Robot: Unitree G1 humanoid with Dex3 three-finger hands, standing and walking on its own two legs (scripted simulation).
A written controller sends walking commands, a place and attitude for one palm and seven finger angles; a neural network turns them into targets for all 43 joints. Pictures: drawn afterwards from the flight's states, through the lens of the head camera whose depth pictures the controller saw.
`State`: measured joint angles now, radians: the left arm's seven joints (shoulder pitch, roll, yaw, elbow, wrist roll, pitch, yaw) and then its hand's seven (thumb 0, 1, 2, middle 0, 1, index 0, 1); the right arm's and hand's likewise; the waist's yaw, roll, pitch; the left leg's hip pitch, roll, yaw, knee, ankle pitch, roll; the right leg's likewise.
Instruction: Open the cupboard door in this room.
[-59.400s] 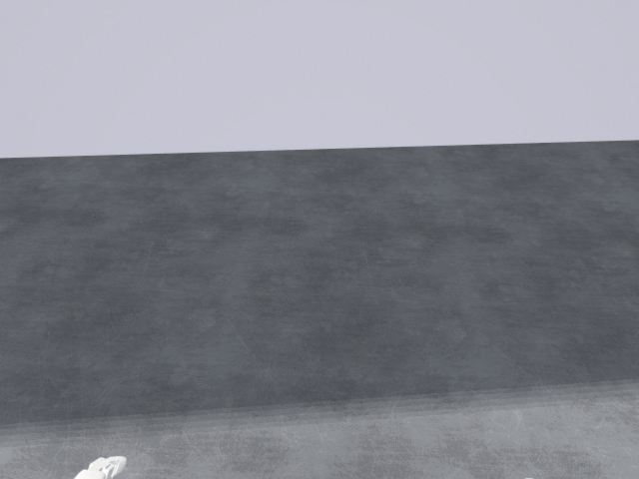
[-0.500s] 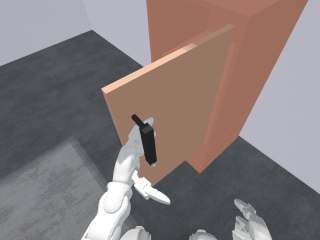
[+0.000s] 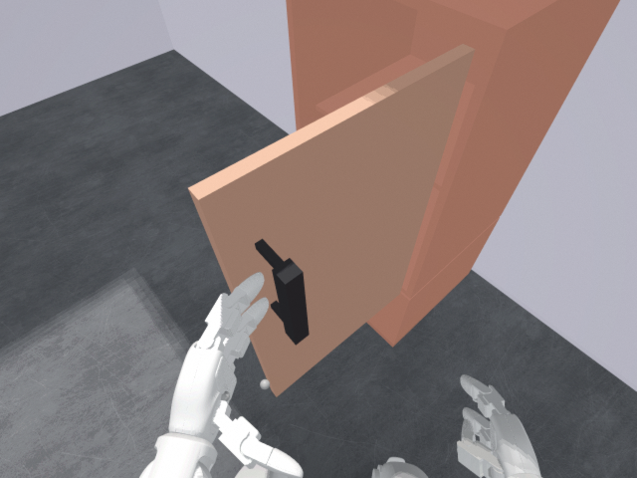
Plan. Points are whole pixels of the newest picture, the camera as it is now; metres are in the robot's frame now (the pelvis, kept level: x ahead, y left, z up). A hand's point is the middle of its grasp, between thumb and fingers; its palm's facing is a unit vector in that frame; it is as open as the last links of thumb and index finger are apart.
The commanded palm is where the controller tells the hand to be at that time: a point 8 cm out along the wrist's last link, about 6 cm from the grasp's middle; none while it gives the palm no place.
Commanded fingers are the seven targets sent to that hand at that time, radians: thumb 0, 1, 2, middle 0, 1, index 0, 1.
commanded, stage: slide the hand sideways off the handle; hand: left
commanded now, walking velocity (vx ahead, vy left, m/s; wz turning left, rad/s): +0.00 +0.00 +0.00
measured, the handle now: (282, 294) +0.32 +0.06 +0.07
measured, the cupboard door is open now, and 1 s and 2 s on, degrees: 88 88 88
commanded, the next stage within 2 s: draw the hand back to the body in 0.42 s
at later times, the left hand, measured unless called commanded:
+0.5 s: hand (216, 421) +0.18 +0.11 +0.07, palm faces -0.09 -1.00 -0.02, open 16.3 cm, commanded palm +0.16 +0.16 +0.07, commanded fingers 0.00 -0.50 0.30 -0.15 -0.30 -0.15 -0.30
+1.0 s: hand (142, 402) +0.18 +0.17 +0.12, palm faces -0.06 -1.00 -0.07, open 16.3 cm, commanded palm +0.15 +0.23 +0.14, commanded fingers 0.00 -0.32 0.38 -0.16 -0.30 -0.16 -0.30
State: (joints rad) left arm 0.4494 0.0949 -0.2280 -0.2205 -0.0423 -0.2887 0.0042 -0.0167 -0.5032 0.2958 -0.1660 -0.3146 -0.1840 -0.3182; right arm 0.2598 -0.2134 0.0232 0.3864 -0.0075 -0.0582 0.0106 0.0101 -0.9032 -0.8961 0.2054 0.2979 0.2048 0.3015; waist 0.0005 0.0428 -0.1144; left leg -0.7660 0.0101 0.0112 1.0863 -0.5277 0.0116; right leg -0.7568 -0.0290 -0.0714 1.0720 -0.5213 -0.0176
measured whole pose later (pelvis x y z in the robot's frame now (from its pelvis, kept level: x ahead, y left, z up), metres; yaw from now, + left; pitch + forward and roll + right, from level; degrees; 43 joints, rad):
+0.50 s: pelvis -0.01 -0.01 -0.01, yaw +0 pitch +12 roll -1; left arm 0.59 0.17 -0.05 -0.29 -0.18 -0.32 -0.16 -0.02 -0.50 0.30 -0.15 -0.30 -0.15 -0.30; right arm 0.28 -0.23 0.00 0.38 0.02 -0.08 -0.04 0.01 -0.90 -0.90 0.21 0.30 0.20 0.30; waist 0.00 0.05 -0.14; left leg -0.82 0.02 -0.02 1.15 -0.55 0.00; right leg -0.80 -0.02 -0.10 1.12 -0.54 -0.03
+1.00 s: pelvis +0.00 +0.01 +0.02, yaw +0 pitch +7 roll -2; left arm 0.61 0.25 0.08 -0.40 -0.25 -0.17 -0.21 -0.02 -0.49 0.30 -0.15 -0.30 -0.15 -0.30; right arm 0.29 -0.23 0.04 0.41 0.05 -0.12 -0.06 0.01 -0.90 -0.90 0.21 0.30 0.21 0.30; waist 0.02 0.06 -0.12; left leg -0.62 0.02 -0.01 1.00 -0.50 0.02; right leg -0.58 -0.01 -0.09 0.94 -0.47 -0.01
